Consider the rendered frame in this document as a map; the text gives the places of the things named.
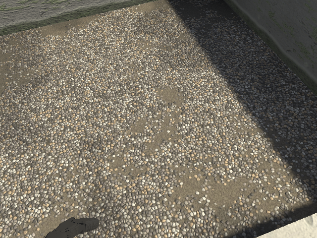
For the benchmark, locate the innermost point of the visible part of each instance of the robot left hand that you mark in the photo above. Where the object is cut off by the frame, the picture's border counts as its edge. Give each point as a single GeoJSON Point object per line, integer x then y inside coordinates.
{"type": "Point", "coordinates": [72, 227]}

